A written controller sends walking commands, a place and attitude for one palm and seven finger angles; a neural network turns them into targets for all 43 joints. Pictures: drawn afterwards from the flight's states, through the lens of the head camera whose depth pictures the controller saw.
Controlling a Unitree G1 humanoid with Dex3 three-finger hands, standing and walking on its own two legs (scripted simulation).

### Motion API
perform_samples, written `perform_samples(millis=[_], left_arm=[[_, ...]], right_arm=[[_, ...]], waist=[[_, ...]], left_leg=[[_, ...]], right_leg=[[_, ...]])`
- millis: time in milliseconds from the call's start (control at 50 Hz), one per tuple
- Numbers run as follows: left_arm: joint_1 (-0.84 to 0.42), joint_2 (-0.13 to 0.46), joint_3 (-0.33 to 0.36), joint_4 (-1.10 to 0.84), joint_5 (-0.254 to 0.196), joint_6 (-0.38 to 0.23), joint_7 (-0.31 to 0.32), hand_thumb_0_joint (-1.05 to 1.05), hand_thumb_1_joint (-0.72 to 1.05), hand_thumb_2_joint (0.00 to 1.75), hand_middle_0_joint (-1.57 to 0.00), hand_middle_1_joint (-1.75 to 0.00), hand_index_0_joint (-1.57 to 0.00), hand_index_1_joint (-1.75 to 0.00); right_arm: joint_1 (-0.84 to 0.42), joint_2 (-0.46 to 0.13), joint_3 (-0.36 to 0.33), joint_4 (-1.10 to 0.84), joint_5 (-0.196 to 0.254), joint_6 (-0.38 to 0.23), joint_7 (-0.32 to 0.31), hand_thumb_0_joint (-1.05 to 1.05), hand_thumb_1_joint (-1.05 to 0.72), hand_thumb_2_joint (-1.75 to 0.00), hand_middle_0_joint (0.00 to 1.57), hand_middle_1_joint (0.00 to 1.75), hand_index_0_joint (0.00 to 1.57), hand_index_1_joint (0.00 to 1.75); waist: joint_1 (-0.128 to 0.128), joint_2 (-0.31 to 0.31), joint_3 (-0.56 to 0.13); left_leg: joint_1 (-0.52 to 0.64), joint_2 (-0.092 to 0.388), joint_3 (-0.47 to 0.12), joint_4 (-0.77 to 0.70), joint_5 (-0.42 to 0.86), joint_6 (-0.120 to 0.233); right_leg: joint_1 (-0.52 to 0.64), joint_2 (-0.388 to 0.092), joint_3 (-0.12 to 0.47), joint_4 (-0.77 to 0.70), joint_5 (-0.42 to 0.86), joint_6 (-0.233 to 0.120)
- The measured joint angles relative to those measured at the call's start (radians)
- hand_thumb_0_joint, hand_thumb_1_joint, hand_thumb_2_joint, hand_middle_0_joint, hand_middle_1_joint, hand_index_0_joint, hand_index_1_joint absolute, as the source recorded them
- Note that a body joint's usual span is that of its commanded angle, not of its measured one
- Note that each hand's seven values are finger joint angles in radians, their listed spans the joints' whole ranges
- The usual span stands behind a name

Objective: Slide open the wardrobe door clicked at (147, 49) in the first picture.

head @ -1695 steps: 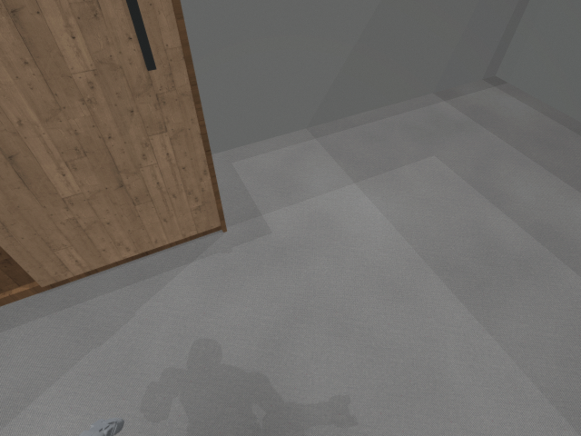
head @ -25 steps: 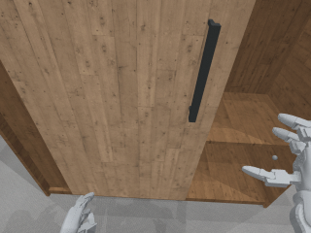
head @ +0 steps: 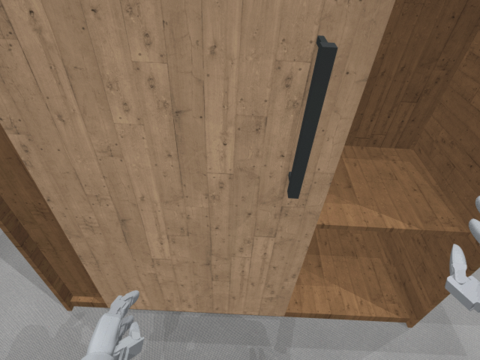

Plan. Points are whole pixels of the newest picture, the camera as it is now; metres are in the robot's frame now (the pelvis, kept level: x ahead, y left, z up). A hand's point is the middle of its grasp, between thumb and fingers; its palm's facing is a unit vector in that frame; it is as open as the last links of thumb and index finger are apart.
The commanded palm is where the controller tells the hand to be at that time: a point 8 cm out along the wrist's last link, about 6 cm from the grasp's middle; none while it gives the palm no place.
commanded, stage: draw the hand back to the body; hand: right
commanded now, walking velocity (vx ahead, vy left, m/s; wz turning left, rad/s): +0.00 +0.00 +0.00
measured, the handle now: (305, 127) +0.47 -0.13 +0.19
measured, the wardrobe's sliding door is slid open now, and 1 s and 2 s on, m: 0.53 0.53 0.53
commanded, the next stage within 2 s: step back with the hand held close in 0.30 s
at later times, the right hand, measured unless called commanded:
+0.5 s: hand (454, 264) +0.19 -0.27 +0.17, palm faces +0.48 +0.80 -0.36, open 7.4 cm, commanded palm +0.14 -0.30 +0.17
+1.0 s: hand out of the picture +0.14 -0.29 +0.15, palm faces +0.45 +0.77 -0.45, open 7.4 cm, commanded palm +0.08 -0.32 +0.17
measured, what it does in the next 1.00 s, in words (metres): shifts its weight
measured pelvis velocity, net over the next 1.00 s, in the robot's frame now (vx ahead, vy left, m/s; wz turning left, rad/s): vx -0.06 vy -0.02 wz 0.00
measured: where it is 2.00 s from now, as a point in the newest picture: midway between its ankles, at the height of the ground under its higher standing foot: outside the picture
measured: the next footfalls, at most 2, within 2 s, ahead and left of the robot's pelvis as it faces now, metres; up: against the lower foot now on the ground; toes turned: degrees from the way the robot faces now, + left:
left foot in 1.64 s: -0.18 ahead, +0.02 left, +0.00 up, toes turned +7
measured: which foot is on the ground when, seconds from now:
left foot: down 0.00-1.00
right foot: down 0.00-1.00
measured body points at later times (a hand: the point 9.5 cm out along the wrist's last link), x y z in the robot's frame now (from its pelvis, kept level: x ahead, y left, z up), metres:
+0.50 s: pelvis +0.00 +0.00 +0.00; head -0.03 +0.02 +0.45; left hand +0.19 +0.22 -0.08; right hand +0.16 -0.31 +0.19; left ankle +0.01 +0.12 -0.74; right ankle +0.00 -0.09 -0.74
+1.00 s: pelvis -0.06 -0.02 -0.02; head -0.06 -0.03 +0.43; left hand +0.11 +0.23 -0.08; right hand +0.11 -0.33 +0.18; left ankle +0.01 +0.12 -0.74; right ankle +0.00 -0.09 -0.74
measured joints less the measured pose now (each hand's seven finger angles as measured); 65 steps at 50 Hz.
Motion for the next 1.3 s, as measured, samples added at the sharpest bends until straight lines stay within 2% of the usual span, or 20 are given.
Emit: perform_samples(millis=[160,460,580,680,780,960,1060,1120,1180,1240,1300], left_arm=[[-0.008,-0.01,-0.011,0.003,0.002,0.001,0.0,0.01,0.9,0.9,-0.2,-0.3,-0.2,-0.3],[0.012,-0.011,-0.012,-0.001,0.0,0.02,-0.001,0.01,0.9,0.9,-0.21,-0.3,-0.2,-0.3],[-0.002,0.006,0.001,-0.047,-0.002,0.064,-0.005,0.01,0.9,0.9,-0.21,-0.3,-0.2,-0.3],[-0.006,0.017,0.023,-0.082,-0.009,0.094,0.003,0.01,0.9,0.9,-0.21,-0.3,-0.2,-0.3],[0.005,0.013,0.035,-0.103,-0.014,0.112,0.011,0.01,0.9,0.9,-0.2,-0.3,-0.2,-0.3],[0.043,0.004,0.028,-0.111,-0.017,0.083,0.013,0.01,0.9,0.9,-0.2,-0.3,-0.2,-0.3],[0.067,-0.011,0.023,-0.106,-0.012,0.054,0.01,0.01,0.9,0.9,-0.21,-0.3,-0.2,-0.3],[0.07,-0.017,0.021,-0.097,-0.008,0.041,0.003,0.01,0.9,0.9,-0.21,-0.3,-0.2,-0.3],[0.065,-0.022,0.023,-0.084,-0.004,0.033,-0.005,0.01,0.9,0.9,-0.21,-0.3,-0.2,-0.3],[0.054,-0.018,0.028,-0.066,0.0,0.028,-0.016,0.01,0.9,0.9,-0.21,-0.3,-0.2,-0.3],[0.039,-0.014,0.029,-0.057,-0.002,0.035,-0.018,0.01,0.9,0.9,-0.21,-0.3,-0.2,-0.3]], right_arm=[[-0.023,0.009,0.008,-0.003,-0.001,0.013,-0.006,0.01,-0.86,-0.88,0.21,0.32,0.21,0.33],[-0.019,-0.005,-0.002,-0.009,0.0,0.018,0.003,0.01,-0.89,-0.89,0.21,0.3,0.21,0.3],[0.003,-0.022,-0.06,-0.02,-0.016,-0.063,-0.012,0.01,-0.89,-0.89,0.21,0.3,0.21,0.3],[0.062,-0.033,-0.04,-0.05,-0.022,-0.075,-0.011,0.01,-0.89,-0.89,0.21,0.3,0.21,0.3],[0.097,-0.062,-0.049,-0.075,-0.025,-0.082,-0.015,0.01,-0.89,-0.89,0.21,0.3,0.21,0.3],[0.074,-0.06,-0.088,-0.088,-0.055,-0.124,-0.038,0.01,-0.89,-0.89,0.21,0.3,0.21,0.3],[0.036,-0.052,-0.099,-0.079,-0.083,-0.148,-0.04,0.01,-0.89,-0.89,0.21,0.3,0.21,0.3],[0.028,-0.047,-0.112,-0.084,-0.091,-0.162,-0.036,0.01,-0.89,-0.89,0.21,0.3,0.21,0.3],[0.029,-0.039,-0.117,-0.096,-0.086,-0.175,-0.032,0.01,-0.89,-0.89,0.21,0.3,0.21,0.3],[0.022,-0.035,-0.098,-0.119,-0.072,-0.182,-0.037,0.01,-0.89,-0.89,0.21,0.3,0.21,0.3],[0.013,-0.05,-0.086,-0.15,-0.063,-0.188,-0.042,0.01,-0.89,-0.89,0.21,0.3,0.21,0.3]], waist=[[-0.006,0.002,-0.003],[0.008,-0.001,-0.006],[0.044,-0.003,-0.03],[0.068,0.008,-0.03],[0.08,0.027,-0.024],[0.074,0.043,-0.016],[0.085,0.052,-0.008],[0.081,0.051,0.0],[0.073,0.051,0.002],[0.075,0.058,0.006],[0.087,0.078,0.022]], left_leg=[[0.003,0.004,0.007,0.004,-0.008,0.0],[0.001,-0.006,0.005,-0.005,-0.004,0.004],[-0.09,-0.012,0.001,0.003,0.015,0.0],[-0.155,0.002,-0.015,0.04,0.018,-0.011],[-0.198,0.01,-0.023,0.07,0.025,-0.018],[-0.266,0.014,-0.023,0.131,0.036,-0.029],[-0.301,-0.008,-0.068,0.211,0.005,-0.032],[-0.316,-0.015,-0.075,0.244,-0.011,-0.031],[-0.329,-0.021,-0.071,0.247,-0.004,-0.026],[-0.342,-0.019,-0.063,0.233,0.017,-0.023],[-0.356,-0.008,-0.056,0.235,0.029,-0.031]], right_leg=[[0.003,0.004,0.007,-0.001,-0.002,0.0],[-0.005,-0.006,0.006,0.004,-0.007,0.004],[-0.106,-0.012,0.0,0.041,-0.007,0.0],[-0.154,0.0,-0.017,0.049,0.008,-0.01],[-0.194,0.007,-0.026,0.073,0.016,-0.019],[-0.273,0.012,-0.024,0.152,0.019,-0.038],[-0.316,0.027,-0.005,0.208,0.012,-0.045],[-0.34,0.024,-0.002,0.245,0.004,-0.045],[-0.367,0.016,-0.001,0.286,-0.058,-0.038],[-0.402,0.021,0.011,0.323,-0.134,-0.01],[-0.417,0.023,0.007,0.318,-0.101,-0.009]])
